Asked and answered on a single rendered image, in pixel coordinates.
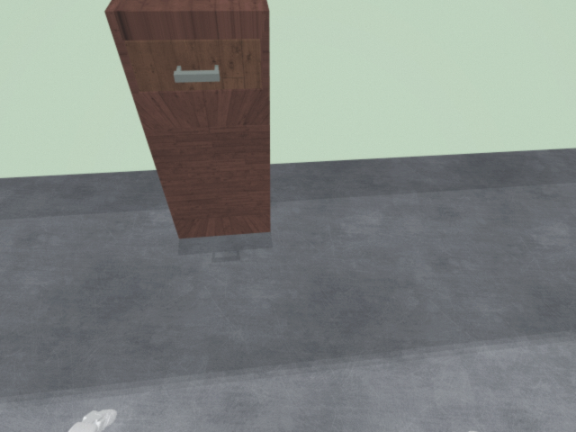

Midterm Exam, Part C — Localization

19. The cabinet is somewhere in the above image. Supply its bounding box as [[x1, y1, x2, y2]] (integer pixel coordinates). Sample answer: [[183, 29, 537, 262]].
[[104, 0, 270, 239]]

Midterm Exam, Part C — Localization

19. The drawer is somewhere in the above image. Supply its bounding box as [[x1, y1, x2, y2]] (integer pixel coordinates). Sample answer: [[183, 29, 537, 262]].
[[125, 39, 262, 92]]

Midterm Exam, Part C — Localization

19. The robot left hand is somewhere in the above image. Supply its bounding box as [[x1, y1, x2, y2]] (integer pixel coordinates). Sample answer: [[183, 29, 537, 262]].
[[68, 409, 117, 432]]

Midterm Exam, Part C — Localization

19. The handle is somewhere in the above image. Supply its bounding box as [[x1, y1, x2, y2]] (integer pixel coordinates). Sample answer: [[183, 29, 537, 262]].
[[174, 65, 220, 83]]

